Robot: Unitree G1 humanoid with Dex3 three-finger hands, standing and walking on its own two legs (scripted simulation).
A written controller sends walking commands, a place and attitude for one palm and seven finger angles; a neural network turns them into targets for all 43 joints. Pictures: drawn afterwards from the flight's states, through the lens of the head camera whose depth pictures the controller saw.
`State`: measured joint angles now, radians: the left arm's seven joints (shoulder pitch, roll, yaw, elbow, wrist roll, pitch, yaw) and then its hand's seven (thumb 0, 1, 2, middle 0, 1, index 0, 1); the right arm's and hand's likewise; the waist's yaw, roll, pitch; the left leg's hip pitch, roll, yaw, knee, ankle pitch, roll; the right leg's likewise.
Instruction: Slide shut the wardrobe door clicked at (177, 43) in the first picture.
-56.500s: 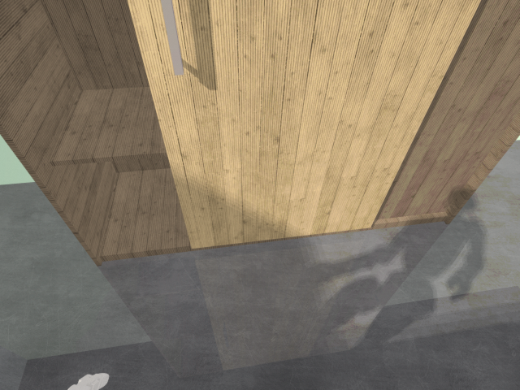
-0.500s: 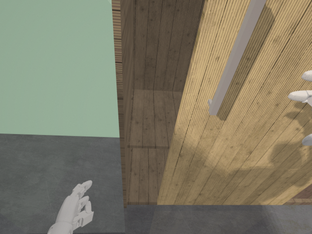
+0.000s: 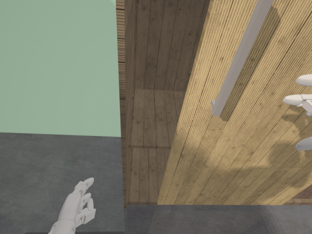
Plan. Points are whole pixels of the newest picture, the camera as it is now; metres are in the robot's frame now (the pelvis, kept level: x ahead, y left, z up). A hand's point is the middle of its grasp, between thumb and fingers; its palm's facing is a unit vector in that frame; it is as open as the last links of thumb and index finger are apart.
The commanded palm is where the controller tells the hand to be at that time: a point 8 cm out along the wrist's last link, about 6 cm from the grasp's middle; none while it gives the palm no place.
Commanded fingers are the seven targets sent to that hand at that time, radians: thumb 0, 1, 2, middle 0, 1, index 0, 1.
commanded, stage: move the hooked fingers beside the handle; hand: right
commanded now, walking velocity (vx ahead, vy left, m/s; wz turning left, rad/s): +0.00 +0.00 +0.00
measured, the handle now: (234, 60) +0.45 -0.17 +0.27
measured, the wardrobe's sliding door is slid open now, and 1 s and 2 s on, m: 0.18 0.18 0.18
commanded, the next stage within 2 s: none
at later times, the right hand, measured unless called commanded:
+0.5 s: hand (290, 103) +0.32 -0.26 +0.26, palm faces +0.04 +0.99 -0.12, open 14.0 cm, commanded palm +0.28 -0.30 +0.26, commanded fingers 0.00 0.50 -0.30 0.30 1.20 0.30 1.20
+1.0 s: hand (274, 94) +0.36 -0.25 +0.25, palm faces +0.02 +1.00 -0.08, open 14.0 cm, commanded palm +0.33 -0.29 +0.25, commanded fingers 0.00 0.50 -0.30 0.30 1.20 0.30 1.20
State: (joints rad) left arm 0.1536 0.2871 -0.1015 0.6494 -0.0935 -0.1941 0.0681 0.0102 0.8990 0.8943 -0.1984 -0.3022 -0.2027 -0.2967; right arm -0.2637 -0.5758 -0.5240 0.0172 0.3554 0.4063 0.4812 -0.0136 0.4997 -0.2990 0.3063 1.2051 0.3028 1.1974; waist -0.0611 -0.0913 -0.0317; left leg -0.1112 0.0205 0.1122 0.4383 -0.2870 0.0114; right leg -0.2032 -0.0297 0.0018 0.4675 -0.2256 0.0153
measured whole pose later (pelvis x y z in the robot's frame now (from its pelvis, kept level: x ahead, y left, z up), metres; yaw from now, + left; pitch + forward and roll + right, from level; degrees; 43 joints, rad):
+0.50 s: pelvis +0.00 +0.00 +0.00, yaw +0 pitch -2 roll +0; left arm 0.16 0.29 -0.09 0.66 -0.09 -0.17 0.07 0.01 0.90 0.89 -0.20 -0.30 -0.20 -0.30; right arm -0.36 -0.54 -0.47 0.10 0.31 0.39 0.41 -0.01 0.50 -0.30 0.31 1.21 0.30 1.20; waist -0.04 -0.08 -0.04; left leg -0.12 0.02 0.10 0.44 -0.29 0.01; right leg -0.20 -0.03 -0.01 0.46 -0.23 0.02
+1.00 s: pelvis +0.01 +0.00 +0.00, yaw +1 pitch -1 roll +0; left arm 0.19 0.29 -0.08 0.66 -0.09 -0.15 0.08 0.01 0.90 0.89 -0.20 -0.30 -0.20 -0.30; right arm -0.48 -0.52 -0.42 0.27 0.27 0.35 0.38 -0.01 0.50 -0.30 0.31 1.20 0.30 1.20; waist -0.02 -0.07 -0.04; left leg -0.13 0.02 0.10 0.43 -0.29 0.01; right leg -0.21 -0.03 -0.01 0.46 -0.23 0.01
